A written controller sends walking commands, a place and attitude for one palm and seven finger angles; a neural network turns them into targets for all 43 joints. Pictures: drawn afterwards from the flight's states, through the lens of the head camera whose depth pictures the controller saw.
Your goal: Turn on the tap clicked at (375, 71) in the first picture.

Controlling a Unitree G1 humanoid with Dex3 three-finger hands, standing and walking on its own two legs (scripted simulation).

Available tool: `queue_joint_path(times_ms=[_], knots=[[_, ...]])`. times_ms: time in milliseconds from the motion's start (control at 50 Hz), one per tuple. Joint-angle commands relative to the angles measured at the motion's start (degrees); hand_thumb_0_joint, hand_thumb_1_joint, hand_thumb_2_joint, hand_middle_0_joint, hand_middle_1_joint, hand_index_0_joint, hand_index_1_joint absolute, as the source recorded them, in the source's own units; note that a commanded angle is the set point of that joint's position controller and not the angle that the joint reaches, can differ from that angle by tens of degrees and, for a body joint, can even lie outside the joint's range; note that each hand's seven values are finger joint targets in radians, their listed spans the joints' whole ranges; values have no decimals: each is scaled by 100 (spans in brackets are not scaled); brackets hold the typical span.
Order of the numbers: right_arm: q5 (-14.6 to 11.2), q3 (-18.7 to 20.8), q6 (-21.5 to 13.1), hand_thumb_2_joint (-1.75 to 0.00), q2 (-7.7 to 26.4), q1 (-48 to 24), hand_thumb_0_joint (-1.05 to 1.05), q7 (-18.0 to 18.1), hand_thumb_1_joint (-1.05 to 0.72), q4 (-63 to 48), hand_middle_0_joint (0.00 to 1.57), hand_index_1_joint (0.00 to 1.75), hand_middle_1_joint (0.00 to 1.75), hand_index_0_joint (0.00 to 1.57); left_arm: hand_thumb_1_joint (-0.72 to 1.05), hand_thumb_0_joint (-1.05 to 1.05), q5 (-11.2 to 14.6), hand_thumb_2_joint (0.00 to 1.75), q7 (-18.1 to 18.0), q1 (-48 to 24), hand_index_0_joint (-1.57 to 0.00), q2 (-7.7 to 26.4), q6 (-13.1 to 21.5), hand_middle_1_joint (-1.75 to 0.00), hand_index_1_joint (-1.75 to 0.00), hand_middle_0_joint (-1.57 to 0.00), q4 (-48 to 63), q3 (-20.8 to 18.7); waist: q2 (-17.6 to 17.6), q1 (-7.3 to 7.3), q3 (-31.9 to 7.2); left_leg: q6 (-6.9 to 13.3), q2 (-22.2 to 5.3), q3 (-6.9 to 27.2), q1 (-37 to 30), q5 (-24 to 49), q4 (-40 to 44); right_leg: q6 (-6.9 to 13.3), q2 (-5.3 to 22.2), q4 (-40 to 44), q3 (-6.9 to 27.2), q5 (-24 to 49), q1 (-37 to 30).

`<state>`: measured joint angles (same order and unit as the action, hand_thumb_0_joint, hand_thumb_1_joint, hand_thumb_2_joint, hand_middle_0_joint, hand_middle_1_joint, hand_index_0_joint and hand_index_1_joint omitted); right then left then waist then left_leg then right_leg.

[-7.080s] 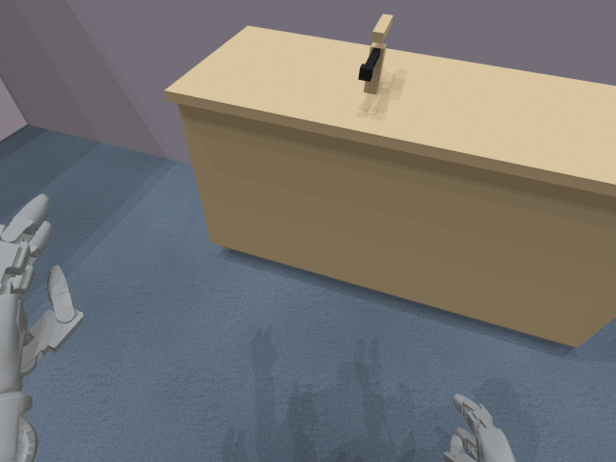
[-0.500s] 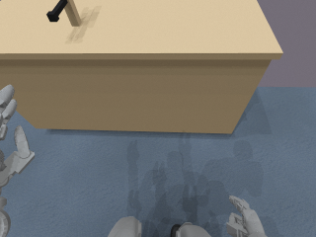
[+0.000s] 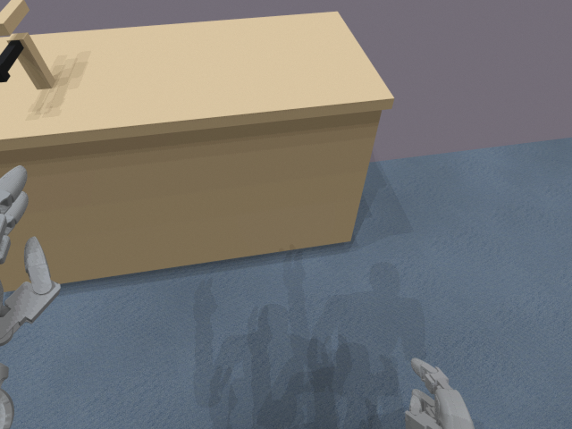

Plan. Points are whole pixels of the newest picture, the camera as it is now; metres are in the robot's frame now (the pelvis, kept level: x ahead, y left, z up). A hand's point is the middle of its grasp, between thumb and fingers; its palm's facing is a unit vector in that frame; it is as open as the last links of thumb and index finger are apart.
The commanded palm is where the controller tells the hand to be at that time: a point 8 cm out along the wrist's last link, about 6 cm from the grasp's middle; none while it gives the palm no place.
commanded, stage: turn to face it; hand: left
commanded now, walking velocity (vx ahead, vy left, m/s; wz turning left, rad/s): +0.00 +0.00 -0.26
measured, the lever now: out of the picture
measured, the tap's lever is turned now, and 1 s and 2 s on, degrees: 0 0 0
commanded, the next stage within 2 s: take the last steps up to it in 0.04 s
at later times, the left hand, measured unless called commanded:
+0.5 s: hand (95, 287) +0.21 +0.21 +0.18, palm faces +0.38 -0.82 -0.44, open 7.5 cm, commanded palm +0.16 +0.25 +0.19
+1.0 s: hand (84, 220) +0.29 +0.25 +0.18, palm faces +0.41 -0.81 -0.41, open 7.5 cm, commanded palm +0.22 +0.29 +0.19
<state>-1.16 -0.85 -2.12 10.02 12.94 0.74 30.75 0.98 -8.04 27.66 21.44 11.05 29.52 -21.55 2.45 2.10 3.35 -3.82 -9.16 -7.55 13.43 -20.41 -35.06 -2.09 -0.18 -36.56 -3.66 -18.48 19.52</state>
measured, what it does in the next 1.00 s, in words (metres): steps on the spot: right foot, then left foot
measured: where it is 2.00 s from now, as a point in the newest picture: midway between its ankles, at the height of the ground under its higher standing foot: (258, 424)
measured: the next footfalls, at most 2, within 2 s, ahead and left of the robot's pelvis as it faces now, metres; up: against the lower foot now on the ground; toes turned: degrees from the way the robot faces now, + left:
right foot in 0.02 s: +0.03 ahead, -0.13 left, +0.00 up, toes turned -11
left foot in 0.28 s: +0.03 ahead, +0.10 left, +0.00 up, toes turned +2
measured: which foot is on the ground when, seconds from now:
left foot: down 0.00-0.04, up 0.06-0.26, down 0.28-0.54, up 0.56-0.90, down 0.92-1.00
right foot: up 0.00-0.00, down 0.02-0.94, up 0.96-1.00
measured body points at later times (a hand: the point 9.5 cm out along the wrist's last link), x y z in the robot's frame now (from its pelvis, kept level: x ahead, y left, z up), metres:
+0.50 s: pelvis -0.01 -0.02 +0.01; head -0.01 -0.03 +0.46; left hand +0.18 +0.25 +0.20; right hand +0.10 -0.28 -0.09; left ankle -0.01 +0.10 -0.73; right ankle -0.01 -0.12 -0.71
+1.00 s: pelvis +0.05 +0.02 +0.00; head +0.09 +0.02 +0.45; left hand +0.26 +0.30 +0.20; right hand +0.22 -0.23 -0.09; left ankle +0.10 +0.14 -0.73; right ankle +0.00 -0.11 -0.69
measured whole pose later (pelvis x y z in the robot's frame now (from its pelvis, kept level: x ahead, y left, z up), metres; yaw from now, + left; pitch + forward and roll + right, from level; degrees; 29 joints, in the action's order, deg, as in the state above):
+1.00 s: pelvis +0.05 +0.02 +0.00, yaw -1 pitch +0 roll +2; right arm -0.3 2.6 -4.3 11.7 10.4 3.9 35.1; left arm 0.6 -9.6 23.5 21.2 14.7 27.9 -21.6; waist -2.0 0.3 4.8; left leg 0.9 -2.9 -9.3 18.6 -14.1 -33.7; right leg -1.0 6.9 -54.6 -3.7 -30.2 19.5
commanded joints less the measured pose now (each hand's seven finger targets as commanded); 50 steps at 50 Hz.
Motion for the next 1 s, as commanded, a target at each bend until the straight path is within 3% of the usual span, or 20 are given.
queue_joint_path(times_ms=[0,20,40,100,240,300,320,360,460,480,520,540,600,660,800,860,880,900,940,980], knots=[[-29,380,-380,-90,779,-397,0,19,-90,-710,20,30,30,20,90,0,-98,90,-147,-753,-20,1151,415,-30,-30,-20,892,-629,-659,-266,-1017,124,88,-54,1096,999,-1564,706,1191,1016,1333,3942,-1955],[-64,411,-354,-90,757,-522,0,35,-90,-751,20,30,30,20,90,0,34,90,-148,-613,-20,1133,391,-30,-30,-20,802,-705,-1681,-134,-1132,9,491,272,1591,-1155,-2313,1173,1835,1280,2423,4566,-1814],[-52,447,-285,-90,772,-619,0,83,-90,-706,20,30,30,20,90,0,110,90,-151,-378,-20,1268,407,-30,-30,-20,980,-839,-1588,-62,-1191,64,403,752,1508,-1327,-2757,1265,1998,1481,2634,3807,-1494],[59,197,-17,-90,536,-830,0,77,-90,-619,20,30,30,20,90,0,160,90,-182,315,-20,1270,490,-30,-30,-20,1416,-1111,-703,-125,-1353,92,387,774,1316,-914,-2143,1293,1662,1341,1904,2634,-1254],[92,322,-137,-90,758,-556,0,288,-90,-480,20,30,30,20,90,0,70,90,-276,292,-20,1076,465,-30,-30,-20,1353,-888,-600,-302,-1178,425,704,243,-381,-117,1003,809,1082,1605,1466,-933,-353],[100,369,-244,-90,935,-588,0,368,-90,-480,20,30,30,20,90,0,6,90,-225,-52,-20,983,601,-30,-30,-20,1285,-790,1799,-284,-577,1347,-1036,2615,-213,-1797,2573,234,-55,-1102,23,-1284,833],[113,343,-338,-90,805,-605,0,374,-90,-424,20,30,30,20,90,0,-88,90,-218,-131,-20,888,600,-30,-30,-20,930,-662,1526,-381,-138,1602,-1141,2917,506,-2032,2743,217,39,-1930,126,-1018,815],[71,423,-417,-90,896,-537,0,332,-90,-281,20,30,30,20,90,0,-122,90,-161,-149,-20,677,573,-30,-30,-20,573,-383,765,-288,-27,1510,-772,2046,481,-1038,2245,140,205,-1689,-23,-821,761],[99,391,-530,-90,904,-452,0,326,-90,-222,20,30,30,20,90,0,-130,90,-166,-529,-20,702,543,-30,-30,-20,996,-211,988,-247,-510,1096,-260,1169,248,621,1160,109,131,876,-583,-334,-706],[105,389,-513,-90,891,-483,0,329,-90,-200,20,30,30,20,90,0,-159,90,-176,-616,-20,817,549,-30,-30,-20,922,-301,682,-241,-586,964,-139,967,763,481,709,211,338,1313,-342,49,-1398],[95,390,-460,-90,714,-574,0,294,-90,-281,20,30,30,20,90,0,-116,90,-211,-773,-20,1213,577,-30,-30,-20,719,-623,-1623,-229,-579,481,811,196,2720,-867,-1885,1180,2427,2155,2835,15,-2362],[78,521,-475,-90,910,-557,0,262,-90,-222,20,30,30,20,90,0,-35,90,-203,-921,-20,1224,597,-30,-30,-20,702,-699,-1509,-191,-571,387,657,819,2692,-694,-2750,1263,2687,2503,3226,-649,-1866],[90,433,-302,-90,769,-621,0,205,-90,-109,20,30,30,20,90,0,16,90,-98,-354,-20,1190,702,-30,-30,-20,674,-801,-625,-235,-310,258,310,968,2722,83,-3320,1267,2359,2372,1987,-109,-1258],[112,384,-246,-90,696,-624,0,192,-90,-137,20,30,30,20,90,0,-5,90,-91,-79,-20,1008,807,-30,-30,-20,599,-723,-775,-255,-398,235,219,666,2491,518,-2523,1074,2030,2187,928,1199,-1290],[114,416,-435,-90,599,-570,0,262,-90,-425,20,30,30,20,90,0,12,90,-261,-338,-20,885,661,-30,-30,-20,1028,-524,-1259,-111,-705,424,598,-202,807,522,-10,964,1861,1792,659,898,-1246],[115,474,-461,-90,680,-453,0,342,-90,-424,20,30,30,20,90,0,-17,90,-293,-682,-20,917,654,-30,-30,-20,1118,-520,-756,-198,-724,479,738,-394,-281,750,880,668,1429,955,343,597,-825],[77,522,-467,-90,782,-325,0,359,-90,-422,20,30,30,20,90,0,-3,90,-285,-790,-20,866,676,-30,-30,-20,1180,-472,-128,-319,-864,632,519,6,-862,852,1112,503,1198,36,105,777,-441],[29,598,-492,-90,936,-315,0,353,-90,-472,20,30,30,20,90,0,21,90,-274,-800,-20,745,678,-30,-30,-20,1330,-384,1088,-368,-1087,1033,-426,1345,-1595,1763,1306,182,609,-1377,-405,146,442],[88,506,-536,-90,804,-439,0,324,-90,-376,20,30,30,20,90,0,-17,90,-251,-635,-20,1095,728,-30,-30,-20,1094,-623,1525,-314,-1027,1883,-1286,2827,-1383,1621,1755,145,464,-3143,-2,-1743,1540],[17,529,-570,-90,752,-501,0,287,-90,-295,20,30,30,20,90,0,35,90,-209,-482,-20,1022,736,-30,-30,-20,1412,-654,995,-277,-881,1909,-1071,2214,-1208,1540,1599,97,714,-2969,115,-1330,1860]])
